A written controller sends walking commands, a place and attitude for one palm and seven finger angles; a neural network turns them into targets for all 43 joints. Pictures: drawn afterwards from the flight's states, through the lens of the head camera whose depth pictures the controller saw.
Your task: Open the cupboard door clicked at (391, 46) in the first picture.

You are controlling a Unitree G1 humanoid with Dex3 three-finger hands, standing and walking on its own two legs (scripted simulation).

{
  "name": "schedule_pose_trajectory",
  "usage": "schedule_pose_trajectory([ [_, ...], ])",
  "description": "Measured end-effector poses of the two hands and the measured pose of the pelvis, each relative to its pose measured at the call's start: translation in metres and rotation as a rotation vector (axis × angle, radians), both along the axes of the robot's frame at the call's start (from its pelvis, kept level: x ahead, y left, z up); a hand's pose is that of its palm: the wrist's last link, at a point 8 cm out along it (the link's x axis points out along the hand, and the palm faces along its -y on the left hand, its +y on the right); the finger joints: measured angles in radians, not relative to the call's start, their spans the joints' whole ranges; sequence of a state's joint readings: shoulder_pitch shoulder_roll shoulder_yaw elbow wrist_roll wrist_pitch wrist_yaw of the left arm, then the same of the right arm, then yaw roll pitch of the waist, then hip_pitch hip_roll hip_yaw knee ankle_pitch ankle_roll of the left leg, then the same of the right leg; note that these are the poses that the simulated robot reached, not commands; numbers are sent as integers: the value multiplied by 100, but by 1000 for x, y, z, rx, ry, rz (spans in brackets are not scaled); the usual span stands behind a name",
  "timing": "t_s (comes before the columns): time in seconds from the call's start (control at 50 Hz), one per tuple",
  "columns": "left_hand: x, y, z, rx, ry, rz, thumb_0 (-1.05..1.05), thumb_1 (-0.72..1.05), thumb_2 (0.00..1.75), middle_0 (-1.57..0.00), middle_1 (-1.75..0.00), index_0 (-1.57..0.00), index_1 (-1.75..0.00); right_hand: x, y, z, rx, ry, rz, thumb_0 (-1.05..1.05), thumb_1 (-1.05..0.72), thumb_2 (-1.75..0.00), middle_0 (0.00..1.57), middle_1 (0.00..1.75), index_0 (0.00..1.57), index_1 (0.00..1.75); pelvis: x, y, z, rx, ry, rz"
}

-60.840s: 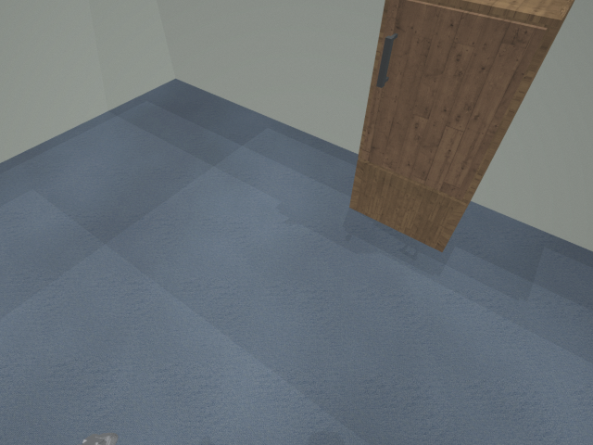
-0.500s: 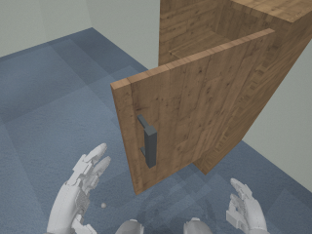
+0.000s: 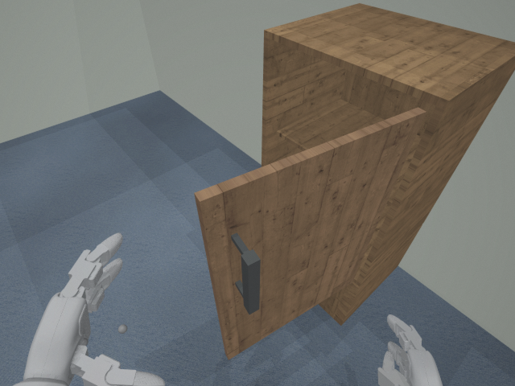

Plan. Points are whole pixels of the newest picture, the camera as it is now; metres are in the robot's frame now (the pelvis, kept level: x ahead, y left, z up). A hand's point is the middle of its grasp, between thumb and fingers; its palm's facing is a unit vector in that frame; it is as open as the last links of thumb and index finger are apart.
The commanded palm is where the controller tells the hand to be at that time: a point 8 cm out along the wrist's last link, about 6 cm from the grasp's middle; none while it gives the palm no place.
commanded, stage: draw the hand back to the body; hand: left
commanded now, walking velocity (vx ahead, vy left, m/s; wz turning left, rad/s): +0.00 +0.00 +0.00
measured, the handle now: (244, 275) +0.29 +0.05 +0.03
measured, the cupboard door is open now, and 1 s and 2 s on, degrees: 80 80 80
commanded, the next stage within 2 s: step back with the hand held close in 0.96 s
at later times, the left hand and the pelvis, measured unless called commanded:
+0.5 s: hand (52, 254) +0.20 +0.24 +0.20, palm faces +0.42 -0.81 -0.41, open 10.0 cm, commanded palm +0.16 +0.29 +0.22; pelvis +0.02 +0.00 +0.05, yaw +0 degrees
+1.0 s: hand (44, 240) +0.21 +0.25 +0.22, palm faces +0.46 -0.79 -0.40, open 7.4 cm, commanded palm +0.16 +0.28 +0.23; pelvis +0.02 -0.01 +0.05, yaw -1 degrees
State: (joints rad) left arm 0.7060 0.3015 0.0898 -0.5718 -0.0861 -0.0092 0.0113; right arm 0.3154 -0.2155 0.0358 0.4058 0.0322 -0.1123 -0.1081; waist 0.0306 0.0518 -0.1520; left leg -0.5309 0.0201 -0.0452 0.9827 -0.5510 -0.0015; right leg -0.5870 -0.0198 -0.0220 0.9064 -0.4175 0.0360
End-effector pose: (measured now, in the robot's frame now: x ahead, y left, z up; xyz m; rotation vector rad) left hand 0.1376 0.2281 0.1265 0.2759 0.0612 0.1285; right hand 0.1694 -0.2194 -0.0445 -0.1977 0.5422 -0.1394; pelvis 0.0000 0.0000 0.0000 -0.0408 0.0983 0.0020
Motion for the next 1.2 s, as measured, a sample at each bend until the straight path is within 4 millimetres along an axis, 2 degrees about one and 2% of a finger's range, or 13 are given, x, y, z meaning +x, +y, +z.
schedule_pose_trajectory([
  [0.12,2,18,18,85,2,144,-1,-19,43,-17,-31,-17,-30,7,6,10,-1,8,16,2,-90,-89,20,30,20,30,7,1,16,5,-46,1],
  [0.3,14,34,55,148,-93,206,0,11,56,-18,-31,-18,-30,16,9,19,1,18,52,2,-90,-89,20,30,20,30,15,0,33,15,-106,1],
  [0.64,28,62,112,237,-268,311,1,69,81,-21,-31,-21,-30,24,-8,27,-10,54,52,2,-90,-89,20,30,20,30,19,-8,49,23,-162,-14],
  [0.82,31,53,100,202,-219,289,2,85,88,-21,-31,-21,-30,19,-17,26,-9,79,35,2,-90,-89,20,30,20,30,18,-12,52,25,-168,-22],
  [1.2,27,58,107,243,-257,280,2,88,89,-21,-31,-21,-30,9,-17,27,2,95,18,2,-90,-89,20,30,20,30,7,-12,54,21,-149,-27],
])
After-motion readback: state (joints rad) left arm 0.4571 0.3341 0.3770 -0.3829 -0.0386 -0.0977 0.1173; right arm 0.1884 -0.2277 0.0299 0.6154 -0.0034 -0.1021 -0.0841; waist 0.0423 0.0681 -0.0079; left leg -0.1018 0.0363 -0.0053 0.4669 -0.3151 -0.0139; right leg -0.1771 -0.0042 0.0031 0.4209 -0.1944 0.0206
